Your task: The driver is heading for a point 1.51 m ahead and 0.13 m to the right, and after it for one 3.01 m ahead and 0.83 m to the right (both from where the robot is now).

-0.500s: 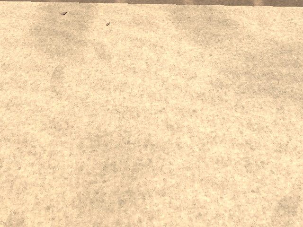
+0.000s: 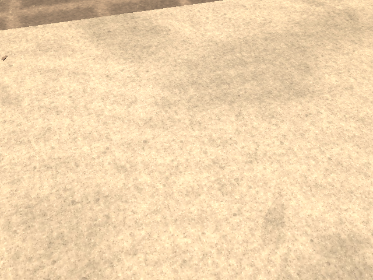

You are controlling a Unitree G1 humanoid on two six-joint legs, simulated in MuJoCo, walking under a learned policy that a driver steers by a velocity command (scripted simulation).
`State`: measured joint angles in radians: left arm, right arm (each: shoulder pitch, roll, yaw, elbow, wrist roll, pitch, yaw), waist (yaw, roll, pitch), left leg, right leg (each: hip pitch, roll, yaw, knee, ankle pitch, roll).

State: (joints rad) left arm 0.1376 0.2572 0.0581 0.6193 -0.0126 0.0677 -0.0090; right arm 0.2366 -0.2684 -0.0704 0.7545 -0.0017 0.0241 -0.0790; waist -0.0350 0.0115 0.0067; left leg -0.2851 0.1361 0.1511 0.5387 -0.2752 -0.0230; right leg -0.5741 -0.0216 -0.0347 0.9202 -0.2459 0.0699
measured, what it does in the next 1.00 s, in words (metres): walks ahead: right foot, then left foot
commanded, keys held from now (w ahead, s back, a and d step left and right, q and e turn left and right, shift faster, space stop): w+e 0.22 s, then w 0.78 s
